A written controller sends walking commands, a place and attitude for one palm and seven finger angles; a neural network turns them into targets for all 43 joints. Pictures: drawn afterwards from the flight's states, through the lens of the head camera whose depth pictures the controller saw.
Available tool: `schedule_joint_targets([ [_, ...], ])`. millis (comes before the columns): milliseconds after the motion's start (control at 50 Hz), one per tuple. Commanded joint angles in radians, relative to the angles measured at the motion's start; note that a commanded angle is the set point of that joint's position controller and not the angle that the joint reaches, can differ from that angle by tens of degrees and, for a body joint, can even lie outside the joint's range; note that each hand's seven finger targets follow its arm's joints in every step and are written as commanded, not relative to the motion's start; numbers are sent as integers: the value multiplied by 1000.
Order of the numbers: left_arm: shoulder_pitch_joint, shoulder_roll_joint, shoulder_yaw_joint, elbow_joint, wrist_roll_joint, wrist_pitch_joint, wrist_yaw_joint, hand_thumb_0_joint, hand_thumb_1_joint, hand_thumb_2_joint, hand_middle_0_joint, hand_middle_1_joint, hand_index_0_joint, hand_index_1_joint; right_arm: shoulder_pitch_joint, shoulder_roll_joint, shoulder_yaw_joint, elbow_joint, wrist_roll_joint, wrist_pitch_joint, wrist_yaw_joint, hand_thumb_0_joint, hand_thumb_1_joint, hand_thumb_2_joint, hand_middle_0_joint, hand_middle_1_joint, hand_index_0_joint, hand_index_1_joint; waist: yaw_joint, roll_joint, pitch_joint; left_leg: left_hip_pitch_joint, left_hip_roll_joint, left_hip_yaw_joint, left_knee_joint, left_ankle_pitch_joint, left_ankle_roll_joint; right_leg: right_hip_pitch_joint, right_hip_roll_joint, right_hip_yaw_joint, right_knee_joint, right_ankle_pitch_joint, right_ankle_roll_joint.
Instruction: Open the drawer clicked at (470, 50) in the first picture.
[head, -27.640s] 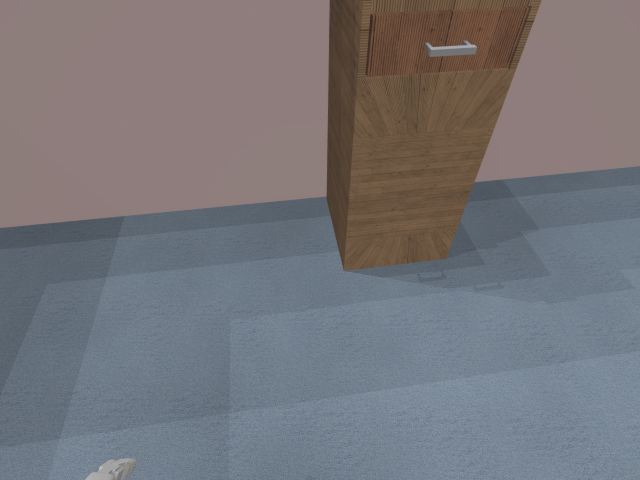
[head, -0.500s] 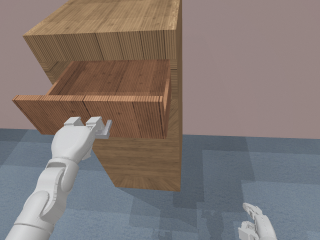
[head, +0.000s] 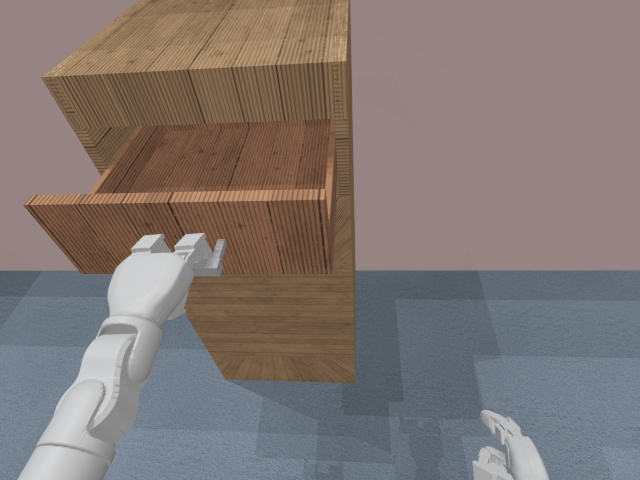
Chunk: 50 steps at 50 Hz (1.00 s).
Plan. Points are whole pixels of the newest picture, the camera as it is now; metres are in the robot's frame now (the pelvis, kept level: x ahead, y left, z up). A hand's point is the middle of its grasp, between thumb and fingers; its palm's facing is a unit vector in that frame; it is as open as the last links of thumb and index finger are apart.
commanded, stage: pull the drawer open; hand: left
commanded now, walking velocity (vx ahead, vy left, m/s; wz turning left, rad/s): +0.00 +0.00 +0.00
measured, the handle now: (180, 256) +0.36 +0.23 +0.11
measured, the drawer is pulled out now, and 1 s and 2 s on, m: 0.18 0.25 0.29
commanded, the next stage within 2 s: open the thumb to release the handle in 1.52 s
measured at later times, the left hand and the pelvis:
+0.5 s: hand (162, 337) +0.25 +0.22 +0.08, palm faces +0.11 -0.09 -0.99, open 5.5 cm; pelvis +0.05 +0.01 -0.01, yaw +2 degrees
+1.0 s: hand (156, 355) +0.23 +0.22 +0.08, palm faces +0.04 -0.11 -0.99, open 5.5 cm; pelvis +0.02 -0.02 +0.00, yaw -1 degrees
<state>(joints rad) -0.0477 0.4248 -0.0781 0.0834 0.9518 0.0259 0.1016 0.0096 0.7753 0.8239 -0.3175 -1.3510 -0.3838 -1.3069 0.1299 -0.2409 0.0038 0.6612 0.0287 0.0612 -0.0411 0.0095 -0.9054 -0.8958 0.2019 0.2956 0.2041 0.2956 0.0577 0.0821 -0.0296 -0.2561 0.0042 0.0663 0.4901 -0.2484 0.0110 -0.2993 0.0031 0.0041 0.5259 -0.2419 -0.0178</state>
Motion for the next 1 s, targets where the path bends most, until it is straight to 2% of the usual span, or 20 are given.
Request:
schedule_joint_targets([
  [0, 137, 163, 145, -363, -40, 9, 32, 0, 900, 900, -400, -1350, -400, -1350, -188, -97, -34, -207, -7, -44, 25, 0, -900, -900, 200, 300, 200, 300, 84, -80, -202, 20, -25, -22, -67, 223, 9, 178, 11, -12, -56, 189, -14],
  [40, 217, 184, 177, -432, -40, 18, 35, 0, 900, 900, -400, -1350, -400, -1350, -198, -103, -35, -213, -8, -37, 37, 0, -900, -900, 200, 300, 200, 300, 86, -74, -193, 23, -20, -21, -60, 255, 4, 180, 16, -14, -52, 211, -16],
  [60, 244, 146, 143, -493, -34, 24, 38, 0, 900, 900, -400, -1350, -400, -1350, -203, -95, -29, -226, -11, -35, 47, 0, -900, -900, 200, 300, 200, 300, 84, -61, -193, 30, -17, -21, -60, 266, 5, 166, 16, -21, -48, 210, -15],
  [160, 395, 117, 133, -628, -16, 54, 72, 0, 900, 900, -400, -1350, -400, -1350, -192, -93, -27, -239, -13, -30, 72, 0, -900, -900, 200, 300, 200, 300, 76, -17, -202, 60, -2, -28, -30, 373, -3, 138, 26, -32, -29, 253, -14],
  [300, 623, 103, 130, -734, -11, 63, 117, 0, 900, 900, -400, -1350, -400, -1350, -170, -97, -19, -250, -10, -27, 98, 0, -900, -900, 200, 300, 200, 300, 74, -52, -227, 78, 16, -35, 35, 558, -16, 130, 24, -31, 18, 411, 0],
  [360, 231, 117, 111, -653, 54, 76, 142, 0, 900, 900, -400, -1350, -400, -1350, -173, -93, -19, -192, -36, -11, 80, 0, -900, -900, 200, 300, 200, 300, 8, -45, -168, 77, 10, -62, 55, 453, -15, 15, 28, -27, 18, 315, -12],
  [420, 291, 133, 133, -608, 47, 75, 144, 0, 900, 900, -400, -1350, -400, -1350, -167, -82, -30, -193, -34, -13, 64, 0, -900, -900, 200, 300, 200, 300, 41, -47, -244, 103, -3, -53, 61, 459, -14, 60, 26, -26, 20, 345, -13],
  [440, 265, 156, 146, -601, 38, 85, 138, 0, 900, 900, -400, -1350, -400, -1350, -180, -86, -28, -190, -28, -12, 59, 0, -900, -900, 200, 300, 200, 300, 36, -47, -258, 109, -5, -55, 65, 453, -17, 78, 27, -15, 19, 367, -15],
  [460, 231, 108, 89, -602, 44, 89, 127, 0, 900, 900, -400, -1350, -400, -1350, -177, -76, -20, -191, -35, -11, 58, 0, -900, -900, 200, 300, 200, 300, 34, -53, -285, 115, -9, -53, 69, 465, -10, 84, 16, -22, 25, 376, -10],
  [540, 172, 181, 132, -553, 21, 110, 92, 0, 900, 900, -400, -1350, -400, -1350, -217, -81, -12, -182, -29, 5, 36, 0, -900, -900, 200, 300, 200, 300, 34, -84, -233, 89, -22, -48, 52, 375, -3, 110, 17, -6, -1, 392, -8],
  [560, 149, 150, 98, -545, 31, 110, 81, 0, 900, 900, -400, -1350, -400, -1350, -212, -67, -1, -184, -37, 3, 37, 0, -900, -900, 200, 300, 200, 300, 36, -97, -244, 84, -26, -42, 51, 371, 5, 120, 5, -16, 2, 399, -4],
  [600, 146, 172, 117, -490, 17, 102, 64, 0, 900, 900, -400, -1350, -400, -1350, -216, -72, -3, -173, -36, 11, 25, 0, -900, -900, 200, 300, 200, 300, 34, -132, -191, 58, -33, -37, 37, 339, 7, 125, 8, -10, -14, 410, 1],
  [680, 92, 214, 154, -444, -8, 80, 33, 0, 900, 900, -400, -1350, -400, -1350, -219, -71, 0, -164, -34, 14, 12, 0, -900, -900, 200, 300, 200, 300, 30, -112, -170, 42, -36, -36, 15, 271, 11, 144, 4, 7, -41, 360, 1],
  [720, 173, 199, 156, -473, -18, 58, 24, 0, 900, 900, -400, -1350, -400, -1350, -223, -72, 0, -185, -36, 7, 14, 0, -900, -900, 200, 300, 200, 300, 51, -98, -179, 41, -39, -32, 7, 254, 12, 158, 0, 11, -45, 337, 6],
  [740, 237, 231, 201, -477, -30, 55, 24, 0, 900, 900, -400, -1350, -400, -1350, -235, -80, 0, -194, -29, 1, 15, 0, -900, -900, 200, 300, 200, 300, 63, -67, -191, 50, -35, -35, 10, 255, 10, 174, 4, 29, -49, 348, 1],
  [760, 272, 202, 182, -507, -33, 43, 24, 0, 900, 900, -400, -1350, -400, -1350, -227, -72, 7, -201, -34, -5, 20, 0, -900, -900, 200, 300, 200, 300, 68, -77, -225, 43, -36, -29, 8, 270, 11, 203, -8, 16, -37, 368, 6],
  [840, 502, 254, 277, -547, -74, 21, 44, 0, 900, 900, -400, -1350, -400, -1350, -233, -99, 1, -229, -22, -13, 23, 0, -900, -900, 200, 300, 200, 300, 86, -92, -181, -3, -32, -22, 11, 220, 2, 215, -7, 54, -43, 389, 13],
  [900, 597, 225, 270, -615, -83, 9, 63, 0, 900, 900, -400, -1350, -400, -1350, -226, -105, -3, -244, -21, -14, 33, 0, -900, -900, 200, 300, 200, 300, 84, -94, -135, -42, -31, -17, 7, 182, 2, 184, -12, 53, -43, 333, 14],
  [940, 645, 266, 324, -644, -88, 13, 86, 0, 900, 900, -400, -1350, -400, -1350, -233, -117, -10, -256, -17, -15, 29, 0, -900, -900, 200, 300, 200, 300, 92, -70, -138, -38, -27, -12, 18, 159, 0, 166, -9, 69, -56, 274, 12],
  [980, 695, 224, 296, -670, -89, 14, 102, 0, 900, 900, -400, -1350, -400, -1350, -217, -111, -12, -262, -18, -20, 35, 0, -900, -900, 200, 300, 200, 300, 86, -53, -126, -45, -27, -12, 22, 162, 2, 146, -11, 56, -45, 264, 9],
])
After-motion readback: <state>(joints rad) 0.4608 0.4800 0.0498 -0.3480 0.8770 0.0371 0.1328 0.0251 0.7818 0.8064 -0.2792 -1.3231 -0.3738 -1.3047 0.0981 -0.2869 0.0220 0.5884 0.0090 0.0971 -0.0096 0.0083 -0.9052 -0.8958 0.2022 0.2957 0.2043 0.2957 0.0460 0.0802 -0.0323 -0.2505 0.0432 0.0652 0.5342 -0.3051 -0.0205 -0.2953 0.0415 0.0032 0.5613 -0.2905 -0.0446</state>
